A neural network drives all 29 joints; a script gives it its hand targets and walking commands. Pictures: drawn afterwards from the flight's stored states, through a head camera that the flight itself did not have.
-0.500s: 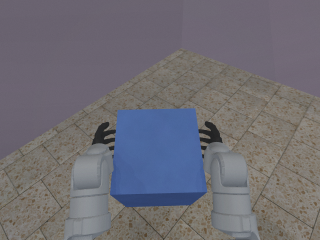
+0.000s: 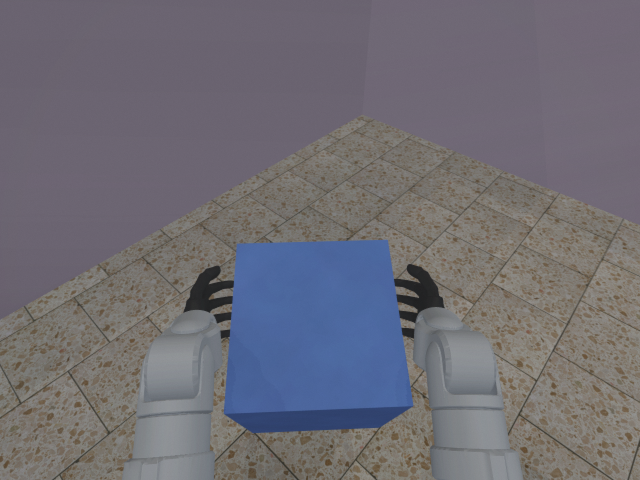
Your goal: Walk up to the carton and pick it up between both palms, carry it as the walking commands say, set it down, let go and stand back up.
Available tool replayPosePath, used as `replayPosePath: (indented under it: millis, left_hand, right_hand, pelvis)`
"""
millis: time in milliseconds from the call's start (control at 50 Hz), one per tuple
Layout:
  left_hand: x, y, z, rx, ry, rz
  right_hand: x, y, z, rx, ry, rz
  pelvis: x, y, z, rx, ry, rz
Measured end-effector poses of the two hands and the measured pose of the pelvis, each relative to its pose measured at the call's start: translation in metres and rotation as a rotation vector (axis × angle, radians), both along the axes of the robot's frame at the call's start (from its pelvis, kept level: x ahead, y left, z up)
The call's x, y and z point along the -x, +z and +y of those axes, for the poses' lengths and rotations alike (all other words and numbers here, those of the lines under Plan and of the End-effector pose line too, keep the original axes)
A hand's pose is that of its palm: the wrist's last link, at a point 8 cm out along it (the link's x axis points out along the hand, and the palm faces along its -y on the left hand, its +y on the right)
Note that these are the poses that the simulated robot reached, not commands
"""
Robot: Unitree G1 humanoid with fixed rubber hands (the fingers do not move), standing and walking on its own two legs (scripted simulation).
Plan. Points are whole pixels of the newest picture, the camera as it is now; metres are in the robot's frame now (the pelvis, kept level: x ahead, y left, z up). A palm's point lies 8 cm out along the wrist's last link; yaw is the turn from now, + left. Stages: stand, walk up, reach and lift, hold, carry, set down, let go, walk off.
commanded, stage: carry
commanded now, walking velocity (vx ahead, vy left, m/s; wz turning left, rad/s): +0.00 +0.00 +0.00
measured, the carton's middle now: (314, 344) +0.31 +0.00 -0.01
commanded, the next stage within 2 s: hold in 1.08 s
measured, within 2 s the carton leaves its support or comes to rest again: neither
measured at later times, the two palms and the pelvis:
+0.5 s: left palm (203, 349) +0.27 +0.13 +0.06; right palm (435, 348) +0.26 -0.15 +0.05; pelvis -0.02 -0.01 +0.00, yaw +0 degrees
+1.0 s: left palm (200, 358) +0.26 +0.14 +0.05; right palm (432, 357) +0.26 -0.14 +0.04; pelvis -0.03 -0.01 +0.00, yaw +1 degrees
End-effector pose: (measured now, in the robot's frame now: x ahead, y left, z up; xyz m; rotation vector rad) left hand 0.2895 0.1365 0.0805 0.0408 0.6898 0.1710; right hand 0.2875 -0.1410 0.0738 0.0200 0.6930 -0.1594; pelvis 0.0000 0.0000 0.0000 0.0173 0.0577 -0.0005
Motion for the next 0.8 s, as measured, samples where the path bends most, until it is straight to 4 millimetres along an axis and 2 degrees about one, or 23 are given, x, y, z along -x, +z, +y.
replayPosePath:
  millis: [440,800]
  left_hand:
    - [0.02,-0.018,-0.003,-0.022,-0.019,-0.021]
    - [0.029,-0.023,-0.004,-0.028,-0.032,-0.054]
  right_hand:
    - [0.019,-0.022,-0.005,0.018,0.039,-0.016]
    - [0.031,-0.028,-0.007,0.021,0.044,-0.042]
  pelvis:
    - [0.018,0.0,-0.008,0.0,0.006,-0.012]
    - [0.028,0.001,-0.009,0.005,0.012,-0.001]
